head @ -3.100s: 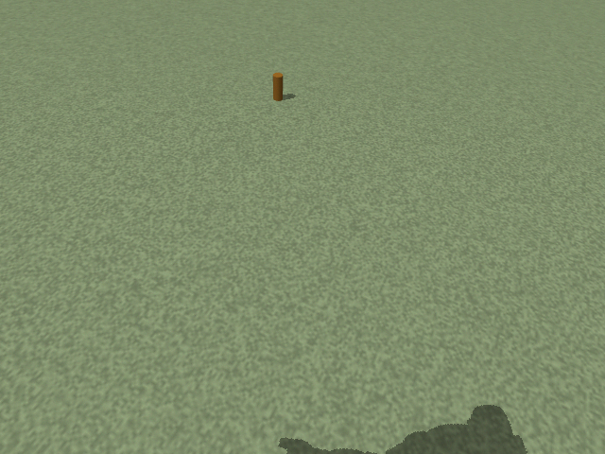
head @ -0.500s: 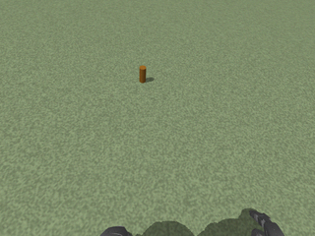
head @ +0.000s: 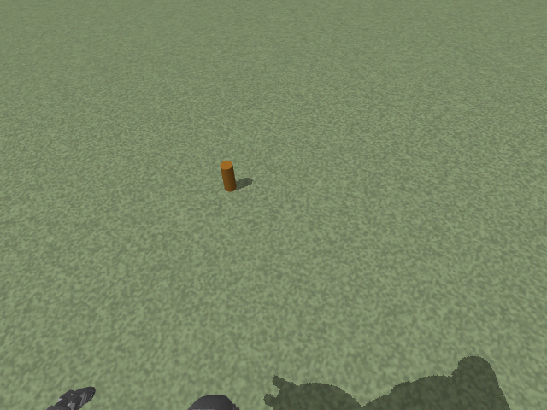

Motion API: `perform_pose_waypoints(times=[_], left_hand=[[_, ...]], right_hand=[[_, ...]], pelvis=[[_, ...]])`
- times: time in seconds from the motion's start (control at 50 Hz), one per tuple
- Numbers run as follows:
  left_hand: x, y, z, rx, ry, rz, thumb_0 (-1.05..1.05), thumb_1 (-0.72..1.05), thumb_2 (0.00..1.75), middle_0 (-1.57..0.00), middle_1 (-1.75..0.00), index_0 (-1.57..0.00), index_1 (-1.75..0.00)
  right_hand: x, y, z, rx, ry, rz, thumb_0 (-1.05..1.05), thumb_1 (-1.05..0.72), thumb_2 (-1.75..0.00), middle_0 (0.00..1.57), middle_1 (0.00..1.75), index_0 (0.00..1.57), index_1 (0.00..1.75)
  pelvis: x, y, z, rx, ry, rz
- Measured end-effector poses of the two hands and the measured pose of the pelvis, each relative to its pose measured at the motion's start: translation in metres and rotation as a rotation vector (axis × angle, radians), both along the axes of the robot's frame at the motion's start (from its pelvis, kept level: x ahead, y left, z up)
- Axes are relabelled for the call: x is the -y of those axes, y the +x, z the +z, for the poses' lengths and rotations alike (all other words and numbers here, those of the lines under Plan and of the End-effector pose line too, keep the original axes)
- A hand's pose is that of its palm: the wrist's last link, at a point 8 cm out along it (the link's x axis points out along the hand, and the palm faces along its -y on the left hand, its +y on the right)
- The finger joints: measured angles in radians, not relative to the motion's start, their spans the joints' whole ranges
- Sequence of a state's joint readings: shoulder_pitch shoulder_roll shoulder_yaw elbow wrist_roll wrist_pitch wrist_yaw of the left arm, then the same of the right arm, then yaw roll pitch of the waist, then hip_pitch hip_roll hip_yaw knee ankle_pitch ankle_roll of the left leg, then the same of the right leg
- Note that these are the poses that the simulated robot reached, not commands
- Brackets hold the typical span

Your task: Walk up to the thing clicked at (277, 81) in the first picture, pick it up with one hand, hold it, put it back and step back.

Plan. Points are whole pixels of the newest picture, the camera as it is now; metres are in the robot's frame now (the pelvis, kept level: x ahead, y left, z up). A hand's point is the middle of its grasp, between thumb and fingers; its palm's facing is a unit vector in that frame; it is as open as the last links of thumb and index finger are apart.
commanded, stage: walk up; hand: left
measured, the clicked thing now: (228, 176) +1.22 +0.27 -0.69
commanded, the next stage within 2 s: none
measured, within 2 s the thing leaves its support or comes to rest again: neither
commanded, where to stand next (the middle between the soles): +0.86 +0.06 m, yaw -1 degrees
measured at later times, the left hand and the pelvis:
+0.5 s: hand (110, 327) +0.28 +0.32 -0.15, palm faces -0.05 -0.94 -0.33, open 7.4 cm; pelvis +0.23 +0.04 +0.00, yaw +0 degrees
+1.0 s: hand (149, 233) +0.47 +0.29 -0.12, palm faces -0.02 -0.91 -0.41, open 7.4 cm; pelvis +0.43 +0.01 +0.00, yaw +0 degrees
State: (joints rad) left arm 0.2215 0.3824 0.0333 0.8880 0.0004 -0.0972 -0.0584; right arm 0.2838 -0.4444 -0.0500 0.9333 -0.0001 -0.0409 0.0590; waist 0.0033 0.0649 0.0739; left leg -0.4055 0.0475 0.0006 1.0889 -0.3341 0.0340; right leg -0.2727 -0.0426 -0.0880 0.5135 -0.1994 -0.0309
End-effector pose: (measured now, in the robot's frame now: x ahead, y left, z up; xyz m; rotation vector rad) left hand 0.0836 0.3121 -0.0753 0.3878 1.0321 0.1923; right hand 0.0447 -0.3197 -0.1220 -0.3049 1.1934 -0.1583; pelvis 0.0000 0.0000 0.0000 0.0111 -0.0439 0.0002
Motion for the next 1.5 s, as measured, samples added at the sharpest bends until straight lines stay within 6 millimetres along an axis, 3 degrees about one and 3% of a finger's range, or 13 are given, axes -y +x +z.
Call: perform_pose_waypoints(times=[0.2,0.28,0.34,0.44,0.54,0.64,0.74,0.84,0.96,1.08,1.16,1.34,1.5], left_hand=[[-0.025,0.029,-0.017,-0.118,-0.019,0.081,0.01,0.90,0.90,-0.21,-0.30,-0.21,-0.31],[-0.048,0.055,-0.040,-0.161,-0.028,0.106,0.01,0.90,0.90,-0.21,-0.30,-0.21,-0.31],[-0.056,0.084,-0.050,-0.199,-0.033,0.107,0.01,0.90,0.90,-0.21,-0.30,-0.20,-0.30],[-0.055,0.149,-0.044,-0.169,-0.059,0.059,0.01,0.90,0.90,-0.20,-0.30,-0.20,-0.30],[-0.047,0.213,-0.034,-0.140,-0.066,0.010,0.01,0.90,0.90,-0.20,-0.30,-0.20,-0.30],[-0.034,0.279,-0.024,-0.115,-0.043,-0.017,0.01,0.90,0.90,-0.20,-0.30,-0.20,-0.30],[-0.016,0.340,-0.022,-0.047,0.011,-0.017,0.01,0.90,0.90,-0.21,-0.30,-0.20,-0.30],[-0.003,0.365,-0.005,-0.018,0.016,0.010,0.01,0.90,0.90,-0.21,-0.30,-0.20,-0.30],[-0.009,0.378,-0.001,-0.067,0.017,0.034,0.01,0.90,0.90,-0.21,-0.30,-0.21,-0.31],[-0.034,0.397,-0.019,-0.112,-0.002,0.073,0.01,0.90,0.90,-0.21,-0.30,-0.21,-0.31],[-0.056,0.424,-0.043,-0.152,-0.012,0.077,0.01,0.90,0.90,-0.21,-0.30,-0.21,-0.31],[-0.054,0.518,-0.041,-0.148,-0.049,0.016,0.01,0.90,0.90,-0.20,-0.30,-0.20,-0.30],[-0.036,0.596,-0.029,-0.108,0.000,-0.025,0.01,0.90,0.90,-0.21,-0.30,-0.20,-0.30]], right_hand=[[-0.016,0.136,0.021,0.052,-0.016,0.087,0.01,-0.91,-0.90,0.20,0.30,0.20,0.30],[-0.030,0.196,0.023,0.099,-0.058,0.105,0.01,-0.91,-0.90,0.20,0.30,0.20,0.30],[-0.042,0.228,0.029,0.158,-0.076,0.096,0.01,-0.91,-0.90,0.20,0.30,0.20,0.30],[-0.051,0.251,0.042,0.158,-0.075,0.055,0.00,-0.91,-0.90,0.20,0.30,0.20,0.30],[-0.046,0.264,0.039,0.108,-0.066,0.028,0.00,-0.91,-0.90,0.20,0.30,0.21,0.30],[-0.029,0.282,0.022,0.049,-0.040,-0.008,0.00,-0.90,-0.90,0.20,0.30,0.21,0.30],[-0.005,0.318,-0.009,-0.003,-0.024,-0.026,0.01,-0.90,-0.90,0.20,0.30,0.21,0.30],[-0.003,0.374,-0.007,-0.003,-0.002,0.003,0.01,-0.91,-0.90,0.20,0.30,0.20,0.30],[-0.009,0.439,0.008,0.044,0.009,0.048,0.01,-0.91,-0.90,0.20,0.30,0.20,0.30],[-0.021,0.501,0.020,0.057,-0.028,0.084,0.01,-0.91,-0.90,0.20,0.30,0.20,0.30],[-0.031,0.539,0.022,0.106,-0.082,0.081,0.00,-0.91,-0.90,0.20,0.30,0.20,0.30],[-0.045,0.563,0.035,0.073,-0.086,0.021,0.00,-0.91,-0.90,0.20,0.30,0.20,0.30],[-0.022,0.593,0.007,0.011,-0.047,-0.019,0.00,-0.90,-0.90,0.20,0.30,0.21,0.30]], pelvis=[[-0.011,0.093,0.001,-0.010,-0.035,0.017],[-0.029,0.140,-0.013,-0.009,-0.035,0.023],[-0.040,0.166,-0.015,-0.001,-0.021,0.014],[-0.043,0.206,-0.002,0.005,-0.008,0.003],[-0.041,0.246,0.003,0.005,0.006,-0.008],[-0.028,0.291,-0.001,-0.001,0.021,-0.014],[-0.006,0.339,-0.018,0.004,0.003,-0.010],[-0.001,0.373,-0.006,0.009,0.008,-0.008],[-0.003,0.413,0.003,0.000,-0.008,-0.002],[-0.018,0.461,-0.003,-0.003,-0.030,0.011],[-0.037,0.498,-0.017,0.001,-0.011,0.010],[-0.044,0.554,-0.004,0.003,0.000,-0.004],[-0.026,0.614,-0.014,0.000,0.009,-0.016]])
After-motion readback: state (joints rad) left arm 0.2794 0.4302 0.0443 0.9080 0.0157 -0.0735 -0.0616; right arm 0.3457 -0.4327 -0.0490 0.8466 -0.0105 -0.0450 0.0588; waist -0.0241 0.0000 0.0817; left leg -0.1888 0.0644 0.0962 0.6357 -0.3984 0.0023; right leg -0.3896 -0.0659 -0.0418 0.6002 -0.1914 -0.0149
